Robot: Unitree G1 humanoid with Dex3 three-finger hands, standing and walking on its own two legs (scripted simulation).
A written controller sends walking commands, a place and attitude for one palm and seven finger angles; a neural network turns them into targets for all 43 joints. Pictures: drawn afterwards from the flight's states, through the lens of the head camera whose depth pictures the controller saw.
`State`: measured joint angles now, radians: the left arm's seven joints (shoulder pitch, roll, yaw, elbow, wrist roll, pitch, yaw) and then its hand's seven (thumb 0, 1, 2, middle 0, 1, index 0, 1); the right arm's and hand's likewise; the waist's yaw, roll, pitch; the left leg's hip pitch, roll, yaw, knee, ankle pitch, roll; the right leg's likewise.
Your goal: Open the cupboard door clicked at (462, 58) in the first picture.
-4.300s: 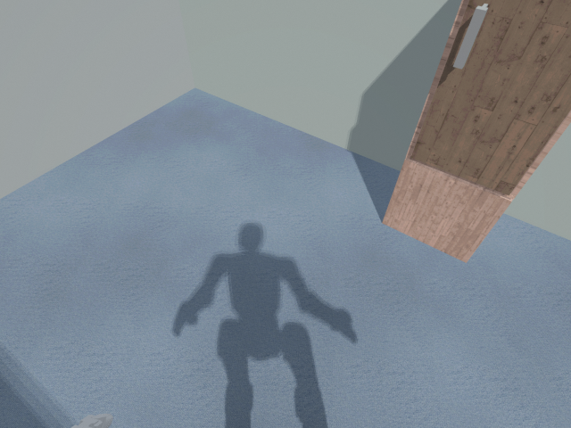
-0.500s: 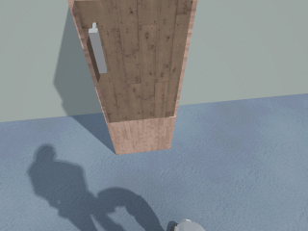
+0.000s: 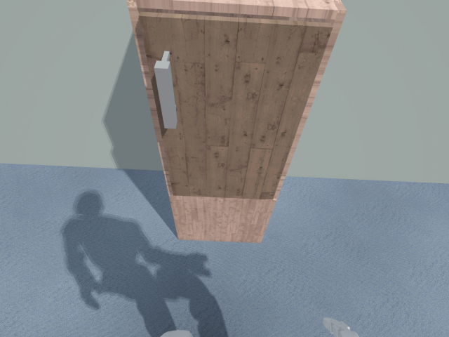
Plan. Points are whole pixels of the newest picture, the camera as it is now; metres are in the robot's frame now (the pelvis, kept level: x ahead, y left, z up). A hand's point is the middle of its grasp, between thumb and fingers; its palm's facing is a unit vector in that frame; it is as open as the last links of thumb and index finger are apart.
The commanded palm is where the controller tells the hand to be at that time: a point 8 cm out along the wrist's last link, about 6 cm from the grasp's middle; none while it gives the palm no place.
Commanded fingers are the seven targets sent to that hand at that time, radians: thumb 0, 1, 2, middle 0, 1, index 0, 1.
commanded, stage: come to a stop and stand still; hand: left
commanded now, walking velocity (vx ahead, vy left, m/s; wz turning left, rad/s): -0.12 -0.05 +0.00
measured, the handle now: (168, 91) +0.55 +0.18 +0.12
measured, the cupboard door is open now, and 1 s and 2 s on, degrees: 0 0 0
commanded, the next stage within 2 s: look again from close up in 0.72 s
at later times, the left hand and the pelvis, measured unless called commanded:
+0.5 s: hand out of the picture +0.01 +0.15 -0.17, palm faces +0.01 -0.97 -0.25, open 7.4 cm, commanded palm none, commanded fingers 0.00 0.90 0.90 -0.20 -0.30 -0.20 -0.30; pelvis -0.05 -0.03 -0.02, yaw +0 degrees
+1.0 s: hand out of the picture -0.07 +0.12 -0.17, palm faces +0.04 -0.98 -0.19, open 7.4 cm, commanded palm none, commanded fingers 0.00 0.90 0.90 -0.20 -0.30 -0.20 -0.30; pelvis -0.05 -0.05 +0.00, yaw +0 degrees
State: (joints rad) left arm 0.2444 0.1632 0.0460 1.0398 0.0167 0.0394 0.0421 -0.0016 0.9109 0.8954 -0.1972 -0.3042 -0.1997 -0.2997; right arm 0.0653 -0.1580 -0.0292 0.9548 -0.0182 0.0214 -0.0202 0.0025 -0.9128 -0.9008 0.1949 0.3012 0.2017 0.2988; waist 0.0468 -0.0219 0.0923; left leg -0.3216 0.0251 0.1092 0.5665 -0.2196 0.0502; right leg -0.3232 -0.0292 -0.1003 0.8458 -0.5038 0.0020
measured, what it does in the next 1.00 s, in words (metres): steps on the spot: right foot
